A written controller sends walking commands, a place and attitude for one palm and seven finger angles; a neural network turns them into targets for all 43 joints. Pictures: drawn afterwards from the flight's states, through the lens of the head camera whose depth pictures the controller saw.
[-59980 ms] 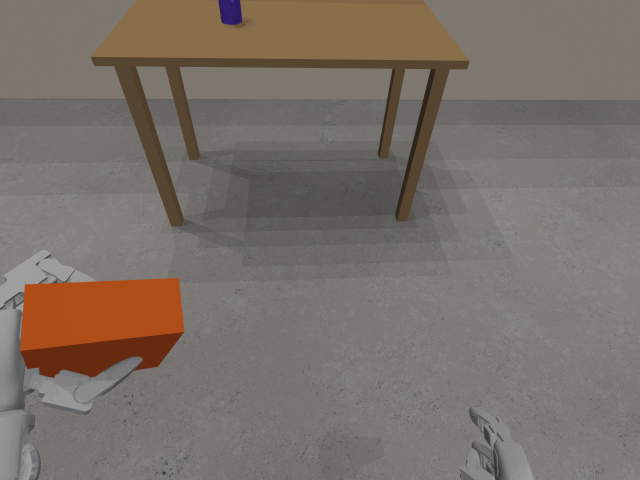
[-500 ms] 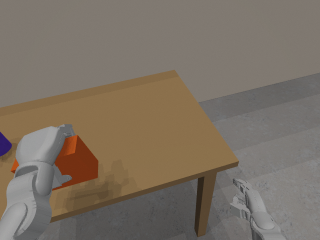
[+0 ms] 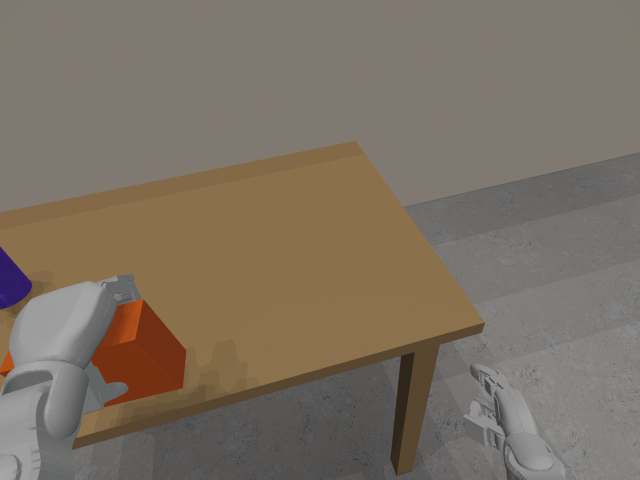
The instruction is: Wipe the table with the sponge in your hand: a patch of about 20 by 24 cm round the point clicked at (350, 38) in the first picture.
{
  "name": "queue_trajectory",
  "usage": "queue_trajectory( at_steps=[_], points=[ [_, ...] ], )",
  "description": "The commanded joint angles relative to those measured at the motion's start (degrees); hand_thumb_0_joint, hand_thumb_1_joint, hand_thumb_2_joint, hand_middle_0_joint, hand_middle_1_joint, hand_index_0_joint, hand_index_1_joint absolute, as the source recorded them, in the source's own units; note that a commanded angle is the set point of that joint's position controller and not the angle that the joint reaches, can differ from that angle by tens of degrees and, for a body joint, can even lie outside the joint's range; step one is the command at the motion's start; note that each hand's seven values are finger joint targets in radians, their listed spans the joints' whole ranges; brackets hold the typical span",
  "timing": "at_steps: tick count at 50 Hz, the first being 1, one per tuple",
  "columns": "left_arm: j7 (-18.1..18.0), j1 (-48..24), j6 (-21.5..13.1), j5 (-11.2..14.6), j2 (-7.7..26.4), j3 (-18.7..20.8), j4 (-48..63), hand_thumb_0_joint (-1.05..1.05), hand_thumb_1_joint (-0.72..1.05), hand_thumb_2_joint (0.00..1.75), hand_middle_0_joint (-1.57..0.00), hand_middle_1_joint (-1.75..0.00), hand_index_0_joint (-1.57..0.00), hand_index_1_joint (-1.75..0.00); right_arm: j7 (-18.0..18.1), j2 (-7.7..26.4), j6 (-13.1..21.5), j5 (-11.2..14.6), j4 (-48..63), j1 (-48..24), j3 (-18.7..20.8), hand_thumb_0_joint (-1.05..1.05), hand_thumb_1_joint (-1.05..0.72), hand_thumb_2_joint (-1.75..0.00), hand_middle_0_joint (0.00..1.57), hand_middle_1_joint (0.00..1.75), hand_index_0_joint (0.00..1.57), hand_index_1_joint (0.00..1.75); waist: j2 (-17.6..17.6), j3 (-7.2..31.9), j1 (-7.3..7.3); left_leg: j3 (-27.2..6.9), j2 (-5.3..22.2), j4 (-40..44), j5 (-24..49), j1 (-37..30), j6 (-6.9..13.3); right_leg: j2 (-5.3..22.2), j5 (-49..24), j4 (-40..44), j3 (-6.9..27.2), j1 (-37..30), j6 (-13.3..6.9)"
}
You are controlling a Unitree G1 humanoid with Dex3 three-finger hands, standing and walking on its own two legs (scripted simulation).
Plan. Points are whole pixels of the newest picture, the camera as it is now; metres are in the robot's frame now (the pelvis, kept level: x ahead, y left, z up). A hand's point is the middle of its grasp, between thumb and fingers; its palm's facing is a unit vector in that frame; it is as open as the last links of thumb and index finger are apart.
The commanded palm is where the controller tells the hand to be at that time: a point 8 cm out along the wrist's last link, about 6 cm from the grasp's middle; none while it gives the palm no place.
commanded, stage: bring the sponge back beside the body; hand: left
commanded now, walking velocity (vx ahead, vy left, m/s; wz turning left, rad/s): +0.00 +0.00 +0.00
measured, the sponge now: (113, 367) +0.18 +0.29 +0.09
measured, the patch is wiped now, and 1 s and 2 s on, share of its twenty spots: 1.00 1.00 1.00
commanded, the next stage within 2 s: step back with the hand held close in 0.34 s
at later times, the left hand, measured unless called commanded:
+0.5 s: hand (97, 344) +0.18 +0.29 +0.13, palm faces +0.15 -0.28 -0.95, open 9.5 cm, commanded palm +0.15 +0.29 +0.20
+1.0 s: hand (99, 329) +0.19 +0.27 +0.16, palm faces +0.33 -0.84 -0.43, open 9.5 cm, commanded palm +0.13 +0.31 +0.20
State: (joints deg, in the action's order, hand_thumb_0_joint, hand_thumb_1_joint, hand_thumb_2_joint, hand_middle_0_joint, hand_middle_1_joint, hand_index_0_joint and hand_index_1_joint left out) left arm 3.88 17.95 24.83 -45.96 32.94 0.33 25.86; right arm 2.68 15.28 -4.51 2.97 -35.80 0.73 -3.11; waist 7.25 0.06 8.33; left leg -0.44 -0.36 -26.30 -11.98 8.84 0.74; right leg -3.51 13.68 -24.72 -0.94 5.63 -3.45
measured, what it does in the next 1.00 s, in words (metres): stands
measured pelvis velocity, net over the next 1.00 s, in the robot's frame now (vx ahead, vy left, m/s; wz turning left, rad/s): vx -0.02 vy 0.03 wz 0.00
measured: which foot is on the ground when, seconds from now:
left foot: down 0.00-1.00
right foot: down 0.00-1.00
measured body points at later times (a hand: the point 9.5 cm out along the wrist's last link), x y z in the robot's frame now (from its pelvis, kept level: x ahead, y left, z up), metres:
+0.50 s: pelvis -0.01 +0.01 +0.00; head -0.03 -0.03 +0.45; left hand +0.17 +0.30 +0.18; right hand +0.26 -0.18 -0.06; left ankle +0.03 +0.11 -0.74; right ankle +0.00 -0.08 -0.74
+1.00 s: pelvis -0.02 +0.03 -0.01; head -0.02 +0.04 +0.44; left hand +0.16 +0.31 +0.19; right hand +0.11 -0.22 -0.10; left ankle +0.03 +0.11 -0.74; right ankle +0.00 -0.08 -0.74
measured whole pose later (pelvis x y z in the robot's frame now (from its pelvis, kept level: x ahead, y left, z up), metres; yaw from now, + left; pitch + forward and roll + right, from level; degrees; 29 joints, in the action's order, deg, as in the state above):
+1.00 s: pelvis -0.02 +0.03 -0.01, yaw +0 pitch +2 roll -2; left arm -7.1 30.3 -5.8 4.7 24.7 20.7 33.3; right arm 4.0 13.8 0.0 1.8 -33.7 15.2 -0.8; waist 1.9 2.2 -1.3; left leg -1.3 -1.7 -36.7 -13.7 25.3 3.0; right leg -2.7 14.2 -32.4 -1.4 20.6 -0.8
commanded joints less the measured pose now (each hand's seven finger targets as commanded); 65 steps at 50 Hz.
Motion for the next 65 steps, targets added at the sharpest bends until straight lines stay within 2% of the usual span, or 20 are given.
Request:
queue_trajectory(
  at_steps=[1,5,21,22,23,24,25,26,28,29,31,32,38,45,50,54,57,60,62,65],
  points=[
    [-3.64,-13.08,-0.77,-2.59,13.88,11.11,12.58,0.00,0.10,1.30,-1.20,-1.60,-1.20,-1.60,0.29,5.22,3.80,0.05,11.36,-16.14,2.01,0.00,-0.90,-0.90,0.20,0.30,0.20,0.30,-1.03,6.88,-0.03,-4.38,-0.91,3.24,7.37,-3.15,2.18,1.31,-2.90,6.09,9.07,2.11,-1.49],
    [-3.22,-12.99,-1.06,-2.27,12.67,9.57,9.82,0.00,0.10,1.30,-1.20,-1.60,-1.20,-1.60,0.67,5.40,3.57,-0.04,10.57,-14.13,2.34,0.00,-0.90,-0.90,0.20,0.30,0.20,0.30,-3.42,6.19,-0.59,-3.99,-0.84,3.77,6.21,-3.12,2.22,2.03,-1.73,6.84,7.46,2.20,-0.65],
    [-3.09,-12.69,-0.88,-2.33,13.10,10.41,12.09,0.00,0.10,1.30,-1.20,-1.60,-1.20,-1.60,0.15,5.31,3.67,0.13,11.25,-16.08,1.87,0.00,-0.90,-0.90,0.20,0.30,0.20,0.30,-0.54,6.18,-0.24,-4.70,-0.62,4.62,5.59,-2.38,2.04,1.02,-1.32,6.66,8.23,1.44,-1.53],
    [-3.05,-12.31,-0.84,-2.45,12.66,9.83,11.10,0.00,0.10,1.30,-1.20,-1.60,-1.20,-1.60,0.29,5.33,3.69,-0.25,11.36,-14.54,1.86,0.00,-0.90,-0.90,0.20,0.30,0.20,0.30,-1.20,7.31,0.15,-4.32,-0.72,4.34,6.36,-1.92,2.08,1.57,-2.44,5.97,6.60,0.41,-1.41],
    [-2.95,-10.32,0.13,-3.09,7.99,6.13,1.08,0.00,0.10,1.30,-1.20,-1.60,-1.20,-1.60,0.56,5.53,3.33,-0.05,9.81,-12.98,1.83,0.00,-0.90,-0.90,0.20,0.30,0.20,0.30,-5.10,2.50,-1.71,-3.68,-0.49,4.51,5.05,-0.78,1.71,1.27,-0.81,6.92,5.72,3.70,-0.87],
    [-5.52,-21.75,-13.75,47.02,-0.17,19.73,15.03,0.00,0.10,1.30,-1.20,-1.60,-1.20,-1.60,0.40,3.62,3.62,0.45,20.47,-3.41,2.69,0.00,-0.90,-0.90,0.20,0.30,0.20,0.30,-12.12,-6.33,-7.10,-4.03,0.43,-1.57,-5.73,0.21,2.80,3.57,-1.80,11.99,10.94,16.55,0.34],
    [-6.96,-9.18,-18.26,47.09,5.80,22.01,3.72,0.00,0.10,1.30,-1.20,-1.60,-1.20,-1.60,0.56,3.59,4.07,-1.14,15.63,1.05,1.11,0.00,-0.90,-0.90,0.20,0.30,0.20,0.30,-18.29,-0.20,-6.12,-4.19,0.12,-4.37,-6.64,-1.28,3.09,6.06,0.14,11.42,10.25,15.82,-0.30],
    [-8.19,-7.46,-21.77,49.49,5.35,24.65,7.68,0.00,0.10,1.30,-1.20,-1.60,-1.20,-1.60,0.93,3.71,4.40,-0.64,15.81,3.61,1.90,0.00,-0.90,-0.90,0.20,0.30,0.20,0.30,-20.86,1.01,-6.00,-4.53,-0.25,-7.13,-6.11,-2.47,2.63,8.88,-1.02,12.34,12.31,17.08,0.24],
    [-9.42,-7.37,-26.88,51.06,3.48,23.61,18.90,0.00,0.10,1.30,-1.20,-1.60,-1.20,-1.60,1.55,3.71,5.29,-0.80,15.23,4.27,2.22,0.00,-0.90,-0.90,0.20,0.30,0.20,0.30,-13.19,8.67,-7.27,-4.09,2.15,-8.62,-2.02,-2.82,2.40,13.77,-9.66,7.55,11.17,13.59,-0.78],
    [-10.19,-5.83,-28.57,51.37,3.61,24.39,21.71,0.00,0.10,1.30,-1.20,-1.60,-1.20,-1.60,1.87,4.72,5.45,-1.22,14.67,4.56,2.50,0.00,-0.90,-0.90,0.20,0.30,0.20,0.30,-5.73,9.92,-7.44,-4.78,3.31,-7.15,1.41,-1.79,2.58,14.06,-14.61,3.79,9.92,11.88,-1.02],
    [-11.59,-2.29,-31.01,51.96,5.81,28.06,25.58,0.00,0.10,1.30,-1.20,-1.60,-1.20,-1.60,2.06,6.18,6.01,-1.71,14.56,4.27,3.24,0.00,-0.90,-0.90,0.20,0.30,0.20,0.30,5.40,10.25,-6.69,-9.20,6.55,-3.27,6.19,1.83,3.36,11.29,-13.52,-1.80,7.27,10.44,0.30],
    [-11.75,1.48,-31.68,51.61,3.26,27.64,24.07,0.00,0.10,1.30,-1.20,-1.60,-1.20,-1.60,1.95,5.59,6.22,-1.89,14.40,5.01,3.22,0.00,-0.90,-0.90,0.20,0.30,0.20,0.30,7.22,10.74,-6.45,-10.61,7.23,-2.56,8.75,4.24,3.81,9.14,-11.61,-3.77,4.94,9.17,0.97],
    [-11.74,8.47,-33.35,51.54,1.59,29.33,19.38,0.00,0.10,1.30,-1.20,-1.60,-1.20,-1.60,1.27,5.76,6.79,-1.85,13.64,6.10,4.92,0.00,-0.90,-0.90,0.20,0.30,0.20,0.30,1.08,11.32,-7.03,-13.71,9.77,-0.66,16.27,7.03,3.49,5.57,-0.95,-5.03,2.94,10.37,2.37],
    [-12.04,9.18,-34.35,51.43,0.75,27.29,18.66,0.00,0.10,1.30,-1.20,-1.60,-1.20,-1.60,1.65,5.96,7.98,-0.99,13.07,6.39,5.32,0.00,-0.90,-0.90,0.20,0.30,0.20,0.30,-7.18,9.94,-8.20,-10.87,7.46,-4.78,1.65,12.55,2.40,10.90,-10.73,-2.45,7.70,11.04,0.45],
    [-13.25,7.90,-35.95,50.86,2.58,28.84,22.39,0.00,0.10,1.30,-1.20,-1.60,-1.20,-1.60,1.79,5.81,8.73,-1.54,12.63,6.95,5.24,0.00,-0.90,-0.90,0.20,0.30,0.20,0.30,-5.78,8.63,-8.78,-11.50,6.54,-4.55,-10.12,15.78,2.47,11.82,-3.72,-2.33,9.23,14.31,-0.58],
    [-13.46,6.58,-36.53,49.60,2.08,30.27,22.46,0.00,0.10,1.30,-1.20,-1.60,-1.20,-1.60,2.12,6.72,9.62,-2.27,12.96,6.89,5.35,0.00,-0.90,-0.90,0.20,0.30,0.20,0.30,4.45,7.81,-8.22,-17.42,10.23,6.95,-22.47,23.66,4.94,4.01,3.71,-11.48,3.05,9.27,2.63],
    [-12.78,4.24,-36.45,48.85,0.11,29.31,19.97,0.00,0.10,1.30,-1.20,-1.60,-1.20,-1.60,2.06,5.89,10.49,-2.92,12.35,7.57,5.35,0.00,-0.90,-0.90,0.20,0.30,0.20,0.30,5.89,7.68,-7.95,-20.30,13.32,12.50,-23.13,25.91,6.52,0.99,6.86,-19.28,2.30,6.43,4.18],
    [-11.90,4.40,-35.92,49.61,-1.65,27.07,16.93,0.00,0.10,1.30,-1.20,-1.60,-1.20,-1.60,1.75,5.45,11.21,-2.45,11.94,8.02,5.01,0.00,-0.90,-0.90,0.20,0.30,0.20,0.30,-0.88,7.42,-7.72,-16.28,11.65,5.45,-10.25,18.11,5.46,2.59,4.17,-7.46,3.58,9.33,3.48],
    [-11.41,2.67,-35.77,49.82,-2.60,24.90,15.77,0.00,0.10,1.30,-1.20,-1.60,-1.20,-1.60,1.67,5.32,10.77,-2.22,11.67,6.98,4.46,0.00,-0.90,-0.90,0.20,0.30,0.20,0.30,-4.47,6.41,-8.10,-12.91,8.55,0.54,-11.90,16.75,3.86,5.61,-3.71,-1.44,6.21,11.18,1.71],
    [-11.86,0.97,-36.17,50.09,-1.87,23.57,18.12,0.00,0.10,1.30,-1.20,-1.60,-1.20,-1.60,1.53,4.66,10.06,-1.30,11.76,7.17,5.39,0.00,-0.90,-0.90,0.20,0.30,0.20,0.30,-14.18,7.34,-9.31,-5.83,3.16,-16.49,-10.58,11.97,0.40,17.15,-9.46,4.30,17.54,19.70,-3.76]
  ],
)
